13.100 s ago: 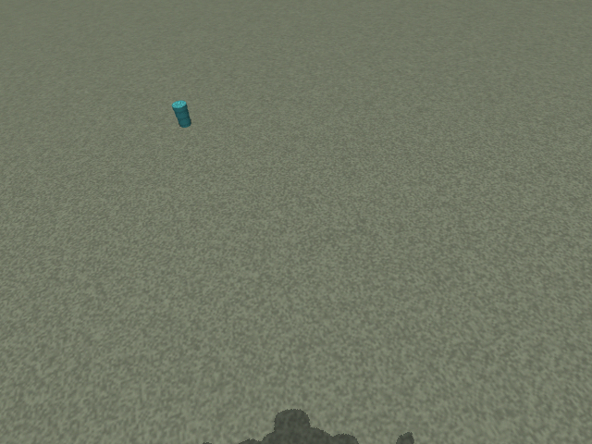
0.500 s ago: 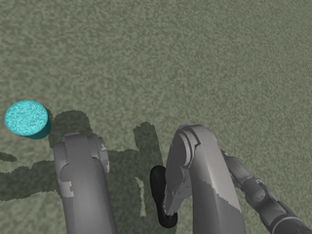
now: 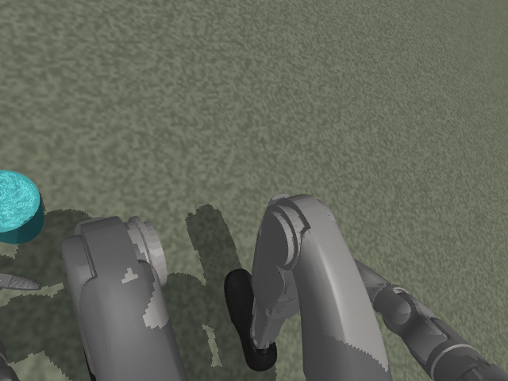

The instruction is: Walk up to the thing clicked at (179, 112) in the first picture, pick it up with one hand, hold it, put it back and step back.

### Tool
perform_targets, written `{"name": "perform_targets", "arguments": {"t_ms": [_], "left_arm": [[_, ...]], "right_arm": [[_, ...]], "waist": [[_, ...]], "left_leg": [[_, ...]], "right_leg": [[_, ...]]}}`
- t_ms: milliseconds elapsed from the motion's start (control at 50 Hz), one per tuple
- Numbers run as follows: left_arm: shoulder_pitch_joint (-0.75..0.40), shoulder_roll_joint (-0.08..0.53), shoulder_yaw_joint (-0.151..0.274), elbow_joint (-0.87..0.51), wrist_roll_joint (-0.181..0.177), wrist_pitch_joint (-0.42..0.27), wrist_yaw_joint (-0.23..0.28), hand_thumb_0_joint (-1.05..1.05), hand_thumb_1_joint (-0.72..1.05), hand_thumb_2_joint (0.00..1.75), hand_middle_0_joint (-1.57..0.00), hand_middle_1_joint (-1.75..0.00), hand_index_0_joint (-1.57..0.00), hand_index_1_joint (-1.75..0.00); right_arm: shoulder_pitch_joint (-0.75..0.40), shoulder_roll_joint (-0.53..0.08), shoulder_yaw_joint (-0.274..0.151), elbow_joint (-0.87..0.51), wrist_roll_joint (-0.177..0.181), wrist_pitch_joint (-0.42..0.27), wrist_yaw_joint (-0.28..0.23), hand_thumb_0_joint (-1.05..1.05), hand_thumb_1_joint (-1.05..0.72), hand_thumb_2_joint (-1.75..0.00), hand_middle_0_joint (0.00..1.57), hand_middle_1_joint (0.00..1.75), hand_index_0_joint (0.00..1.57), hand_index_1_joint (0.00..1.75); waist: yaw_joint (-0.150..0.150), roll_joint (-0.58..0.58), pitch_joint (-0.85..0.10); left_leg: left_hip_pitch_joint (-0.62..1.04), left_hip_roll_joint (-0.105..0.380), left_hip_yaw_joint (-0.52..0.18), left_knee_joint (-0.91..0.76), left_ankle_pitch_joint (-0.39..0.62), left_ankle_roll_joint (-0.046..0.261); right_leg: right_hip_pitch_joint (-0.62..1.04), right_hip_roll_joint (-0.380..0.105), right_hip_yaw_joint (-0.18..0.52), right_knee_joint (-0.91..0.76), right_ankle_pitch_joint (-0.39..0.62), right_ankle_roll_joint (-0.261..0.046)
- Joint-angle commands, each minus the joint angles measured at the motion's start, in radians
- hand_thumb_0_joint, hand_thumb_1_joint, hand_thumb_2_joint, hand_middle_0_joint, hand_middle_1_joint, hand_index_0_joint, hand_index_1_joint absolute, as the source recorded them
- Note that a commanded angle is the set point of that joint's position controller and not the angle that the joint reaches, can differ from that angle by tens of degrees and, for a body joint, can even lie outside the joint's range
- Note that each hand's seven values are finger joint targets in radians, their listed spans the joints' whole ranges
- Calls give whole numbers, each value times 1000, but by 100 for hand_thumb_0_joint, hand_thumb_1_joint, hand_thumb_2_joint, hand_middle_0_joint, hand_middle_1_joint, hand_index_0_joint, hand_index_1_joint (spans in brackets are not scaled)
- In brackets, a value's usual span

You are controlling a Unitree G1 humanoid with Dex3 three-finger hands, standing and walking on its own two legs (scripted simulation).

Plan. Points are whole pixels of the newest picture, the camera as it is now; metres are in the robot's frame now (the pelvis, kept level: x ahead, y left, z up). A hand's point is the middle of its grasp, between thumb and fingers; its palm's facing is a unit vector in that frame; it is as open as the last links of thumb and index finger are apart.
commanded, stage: close in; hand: left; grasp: from the side
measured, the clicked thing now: (10, 213) +0.38 +0.30 -0.20
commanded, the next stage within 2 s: rest palm in 0.24 s
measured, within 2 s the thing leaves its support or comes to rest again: leaves its support in 1.36 s
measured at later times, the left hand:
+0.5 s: hand (6, 223) +0.36 +0.30 -0.17, palm faces +0.38 -0.92 +0.03, open 16.5 cm
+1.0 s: hand (5, 210) +0.38 +0.30 -0.17, palm faces +0.41 -0.91 +0.01, open 11.1 cm
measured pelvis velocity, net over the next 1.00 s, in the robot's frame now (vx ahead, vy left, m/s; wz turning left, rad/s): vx -0.01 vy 0.01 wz -0.05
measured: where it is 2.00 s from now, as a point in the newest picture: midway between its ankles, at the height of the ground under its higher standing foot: (195, 363)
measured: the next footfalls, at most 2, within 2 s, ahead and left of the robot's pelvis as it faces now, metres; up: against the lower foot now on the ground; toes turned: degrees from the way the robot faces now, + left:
none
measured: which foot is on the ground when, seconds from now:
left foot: down 0.00-1.00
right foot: down 0.00-1.00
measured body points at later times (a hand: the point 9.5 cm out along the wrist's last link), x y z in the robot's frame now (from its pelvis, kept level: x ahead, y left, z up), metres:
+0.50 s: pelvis -0.01 +0.01 +0.00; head +0.19 +0.21 +0.35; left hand +0.33 +0.34 -0.17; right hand +0.19 -0.22 -0.02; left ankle +0.09 +0.13 -0.24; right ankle +0.13 -0.12 -0.24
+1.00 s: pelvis -0.01 +0.01 +0.00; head +0.20 +0.21 +0.34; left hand +0.35 +0.34 -0.17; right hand +0.18 -0.22 -0.02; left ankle +0.09 +0.13 -0.24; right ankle +0.13 -0.12 -0.24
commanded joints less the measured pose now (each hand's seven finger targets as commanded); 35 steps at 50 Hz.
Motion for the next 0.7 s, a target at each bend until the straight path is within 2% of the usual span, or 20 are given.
{"name": "perform_targets", "arguments": {"t_ms": [0,40,80,120,140,160,260,280,320,340,360,380,420,480,540,600,680], "left_arm": [[-148,161,-12,-93,5,-85,63,0,-61,4,-5,-8,-7,-7],[-163,190,-3,-98,23,-100,93,0,-61,5,-5,-8,-6,-7],[-177,186,-19,-88,38,-115,111,0,-57,6,-5,-8,-6,-7],[-174,186,-25,-79,52,-125,134,0,-54,7,-5,-8,-6,-7],[-179,171,-35,-68,56,-131,144,0,-53,8,-5,-7,-6,-7],[-164,166,-34,-65,58,-134,154,0,-52,7,-5,-7,-6,-6],[-169,161,-59,-58,74,-151,189,0,-48,10,-5,-7,-5,-7],[-161,166,-55,-60,77,-155,201,0,-48,11,-5,-7,-5,-7],[-159,167,-48,-56,74,-160,224,0,-45,13,-9,-6,-8,-7],[-176,177,-49,-50,80,-163,237,0,-44,15,-11,-8,-9,-9],[-167,190,-42,-44,87,-165,250,0,-41,17,-11,-9,-9,-11],[-175,193,-50,-39,98,-170,258,0,-40,19,-13,-11,-11,-12],[-172,191,-54,-42,108,-179,275,0,-24,27,-25,-23,-24,-23],[-190,197,-57,-52,112,-195,290,0,-4,36,-31,-29,-30,-29],[-194,201,-61,-31,117,-197,301,0,7,44,-38,-35,-37,-36],[-205,211,-72,-18,122,-194,306,0,14,50,-45,-41,-43,-42],[-207,217,-75,-16,119,-190,309,0,29,59,-55,-51,-54,-52]], "right_arm": [[-8,-335,-109,-55,-1,0,-9,0,-92,-90,20,30,20,30],[-17,-344,-107,-70,-9,4,-6,0,-91,-90,20,30,20,30],[-25,-350,-104,-73,-14,10,-2,0,-91,-90,20,30,20,30],[-19,-352,-98,-73,-21,16,2,0,-91,-90,20,30,20,30],[-20,-351,-94,-75,-25,17,5,0,-91,-90,20,30,20,30],[-28,-352,-93,-83,-26,16,8,0,-91,-90,20,30,20,30],[-16,-360,-81,-77,-37,25,15,0,-91,-90,20,30,20,30],[-23,-360,-81,-77,-38,25,17,0,-91,-90,20,30,20,30],[-20,-356,-73,-84,-43,28,20,0,-90,-90,20,30,20,30],[-27,-362,-71,-84,-42,30,21,0,-90,-90,20,30,20,30],[-24,-360,-68,-84,-46,32,22,0,-90,-90,20,30,20,30],[-22,-361,-67,-79,-48,35,24,0,-90,-90,20,30,20,30],[-34,-357,-62,-84,-51,36,26,0,-89,-90,20,30,20,30],[-22,-366,-57,-76,-60,41,26,0,-88,-90,20,30,20,30],[-19,-364,-47,-73,-62,47,28,0,-88,-90,20,30,20,30],[-30,-363,-40,-76,-64,49,27,0,-88,-90,20,30,20,30],[-29,-364,-35,-76,-65,51,26,0,-87,-89,20,30,20,30]], "waist": [[-65,433,-477],[-66,446,-475],[-81,469,-446],[-83,474,-436],[-93,475,-435],[-88,466,-433],[-108,484,-443],[-99,490,-439],[-102,479,-455],[-109,481,-418],[-105,477,-420],[-115,490,-414],[-115,482,-411],[-131,511,-432],[-144,500,-428],[-147,479,-407],[-143,476,-416]], "left_leg": [[305,34,119,-343,-29,4],[318,37,112,-351,-28,1],[318,40,99,-360,-44,-3],[325,43,91,-364,-36,-5],[332,42,85,-365,-23,-8],[334,42,82,-364,-22,-8],[362,42,71,-358,9,-13],[369,46,66,-363,16,-16],[358,40,78,-342,31,-10],[340,42,68,-353,3,-11],[346,45,68,-353,6,-10],[346,45,63,-357,-9,-13],[347,48,58,-353,-12,-11],[389,51,47,-352,50,-19],[386,52,43,-345,65,-18],[350,50,52,-334,24,-9],[363,52,47,-333,36,-9]], "right_leg": [[199,34,-123,-204,37,-64],[200,35,-126,-196,41,-64],[180,33,-132,-184,34,-64],[184,34,-134,-179,46,-66],[189,33,-138,-175,58,-65],[186,33,-140,-176,59,-63],[211,36,-148,-174,91,-62],[203,36,-149,-168,94,-63],[233,41,-145,-182,110,-62],[210,39,-153,-178,87,-63],[219,41,-152,-182,90,-62],[214,41,-157,-179,80,-62],[208,44,-157,-179,84,-61],[230,43,-162,-168,132,-60],[245,46,-166,-172,148,-58],[241,51,-164,-190,121,-56],[249,55,-167,-192,134,-56]]}}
